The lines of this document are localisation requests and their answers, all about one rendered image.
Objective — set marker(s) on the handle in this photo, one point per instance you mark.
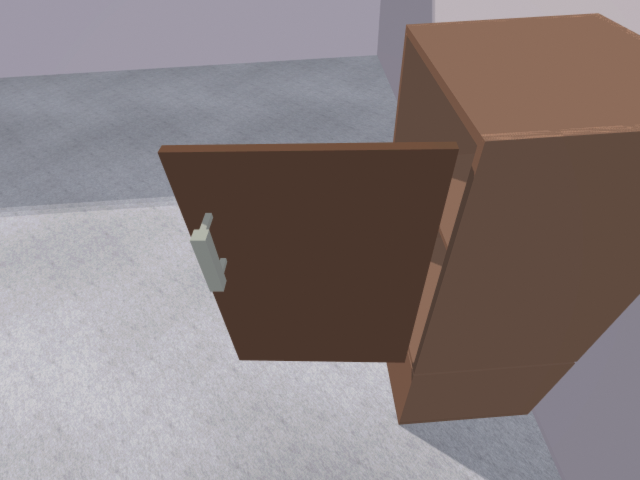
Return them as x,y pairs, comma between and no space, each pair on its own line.
212,268

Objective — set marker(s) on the cupboard door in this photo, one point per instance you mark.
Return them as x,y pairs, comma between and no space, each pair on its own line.
328,245

